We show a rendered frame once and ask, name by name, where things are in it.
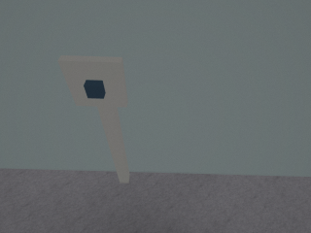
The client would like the button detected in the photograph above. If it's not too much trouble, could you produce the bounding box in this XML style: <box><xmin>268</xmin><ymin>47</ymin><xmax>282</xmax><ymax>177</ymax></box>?
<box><xmin>84</xmin><ymin>80</ymin><xmax>106</xmax><ymax>99</ymax></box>

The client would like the panel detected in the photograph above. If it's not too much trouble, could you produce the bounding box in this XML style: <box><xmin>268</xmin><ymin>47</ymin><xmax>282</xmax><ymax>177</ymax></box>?
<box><xmin>57</xmin><ymin>55</ymin><xmax>130</xmax><ymax>183</ymax></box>

